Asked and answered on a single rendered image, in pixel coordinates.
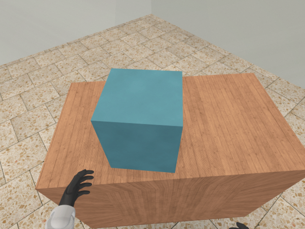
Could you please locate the left robot forearm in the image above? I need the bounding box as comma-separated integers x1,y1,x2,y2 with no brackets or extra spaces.
45,205,75,229

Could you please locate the robot left hand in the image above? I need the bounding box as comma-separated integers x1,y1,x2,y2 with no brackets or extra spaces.
59,169,94,207

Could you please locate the carton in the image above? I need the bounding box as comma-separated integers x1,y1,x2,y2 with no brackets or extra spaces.
91,68,183,173

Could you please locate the pedestal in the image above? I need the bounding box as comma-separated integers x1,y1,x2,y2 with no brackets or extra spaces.
35,73,305,229

